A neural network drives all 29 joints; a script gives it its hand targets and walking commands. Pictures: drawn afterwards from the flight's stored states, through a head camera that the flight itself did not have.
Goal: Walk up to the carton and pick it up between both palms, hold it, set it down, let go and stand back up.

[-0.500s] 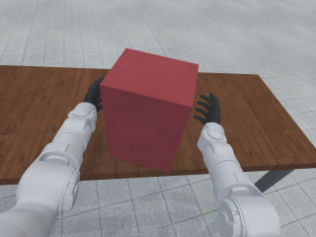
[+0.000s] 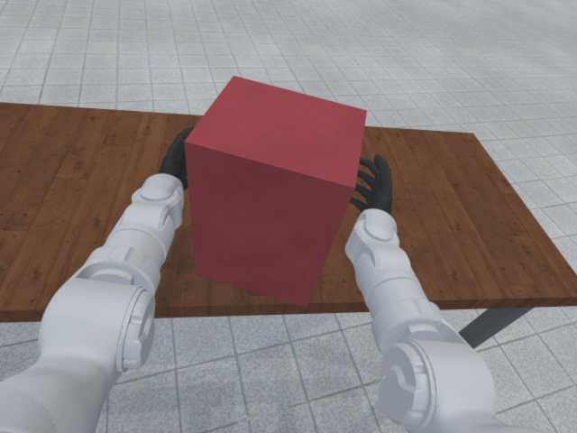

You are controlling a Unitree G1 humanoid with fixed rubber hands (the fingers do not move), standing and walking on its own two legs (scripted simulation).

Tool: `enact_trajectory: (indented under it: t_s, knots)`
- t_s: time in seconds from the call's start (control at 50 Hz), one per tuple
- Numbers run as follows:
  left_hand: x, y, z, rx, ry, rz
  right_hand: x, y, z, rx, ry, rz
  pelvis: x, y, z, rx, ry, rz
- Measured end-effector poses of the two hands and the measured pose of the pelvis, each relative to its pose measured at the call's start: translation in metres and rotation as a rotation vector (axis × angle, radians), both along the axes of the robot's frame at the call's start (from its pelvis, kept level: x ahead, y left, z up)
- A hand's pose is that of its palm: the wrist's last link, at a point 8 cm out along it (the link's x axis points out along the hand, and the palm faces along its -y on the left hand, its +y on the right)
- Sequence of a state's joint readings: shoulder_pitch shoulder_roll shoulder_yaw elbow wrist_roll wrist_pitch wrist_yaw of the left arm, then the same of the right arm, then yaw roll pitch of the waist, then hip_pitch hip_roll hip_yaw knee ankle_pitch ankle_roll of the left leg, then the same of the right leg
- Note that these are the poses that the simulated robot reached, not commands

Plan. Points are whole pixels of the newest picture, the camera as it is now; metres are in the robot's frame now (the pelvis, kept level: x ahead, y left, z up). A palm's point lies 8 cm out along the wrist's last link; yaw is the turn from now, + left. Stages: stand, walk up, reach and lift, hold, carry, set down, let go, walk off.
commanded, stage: reach and lift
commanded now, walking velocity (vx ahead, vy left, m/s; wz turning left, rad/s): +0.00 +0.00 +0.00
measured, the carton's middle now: (273, 200) +0.45 -0.02 +0.08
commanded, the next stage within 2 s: none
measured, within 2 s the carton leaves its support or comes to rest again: leaves its support in 1.64 s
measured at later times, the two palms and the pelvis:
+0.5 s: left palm (175, 181) +0.46 +0.13 +0.10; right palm (371, 218) +0.40 -0.15 +0.10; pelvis +0.04 +0.01 +0.01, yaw +0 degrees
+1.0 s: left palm (176, 182) +0.46 +0.13 +0.10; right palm (369, 221) +0.39 -0.15 +0.10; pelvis +0.04 +0.01 +0.02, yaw +1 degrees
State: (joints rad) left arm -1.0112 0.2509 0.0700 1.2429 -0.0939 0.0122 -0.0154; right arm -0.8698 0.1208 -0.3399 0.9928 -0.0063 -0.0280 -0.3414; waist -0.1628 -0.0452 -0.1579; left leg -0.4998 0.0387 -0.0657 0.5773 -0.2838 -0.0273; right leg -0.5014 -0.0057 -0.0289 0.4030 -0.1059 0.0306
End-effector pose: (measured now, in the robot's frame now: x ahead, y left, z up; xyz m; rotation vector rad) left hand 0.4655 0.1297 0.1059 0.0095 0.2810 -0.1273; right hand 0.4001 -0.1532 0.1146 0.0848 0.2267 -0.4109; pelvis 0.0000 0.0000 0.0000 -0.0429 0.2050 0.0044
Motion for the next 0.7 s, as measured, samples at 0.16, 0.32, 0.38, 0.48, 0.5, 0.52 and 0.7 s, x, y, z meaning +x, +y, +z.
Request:
enact_trajectory:
  t_s: [0.16,0.32,0.38,0.48,0.5,0.52,0.7]
  knots:
    - [-0.003,-0.002,0.001,0.017,-0.021,-0.022,-0.001,0.001,-0.002,-0.039,-0.023,0.004,0.002,0.001,0.005,0.007,-0.044,0.005]
    - [-0.005,-0.001,0.002,0.047,-0.048,-0.032,-0.006,0.004,-0.007,-0.050,-0.089,-0.009,0.016,0.007,0.012,0.016,-0.104,-0.003]
    - [-0.006,-0.001,0.002,0.047,-0.052,-0.031,-0.006,0.004,-0.008,-0.050,-0.106,-0.003,0.023,0.010,0.013,0.013,-0.136,-0.008]
    - [-0.004,-0.002,0.000,0.040,-0.051,-0.030,-0.005,0.003,-0.010,-0.066,-0.108,0.012,0.035,0.012,0.014,0.009,-0.189,-0.009]
    - [-0.003,-0.002,-0.001,0.036,-0.051,-0.031,-0.005,0.002,-0.010,-0.070,-0.108,0.013,0.037,0.012,0.014,0.008,-0.197,-0.008]
    - [-0.003,-0.002,-0.002,0.030,-0.052,-0.033,-0.004,0.002,-0.011,-0.072,-0.110,0.013,0.039,0.012,0.014,0.007,-0.203,-0.007]
    - [-0.001,-0.002,-0.005,0.004,-0.070,-0.042,-0.005,0.004,-0.013,-0.075,-0.138,-0.008,0.048,0.009,0.015,0.001,-0.241,0.012]
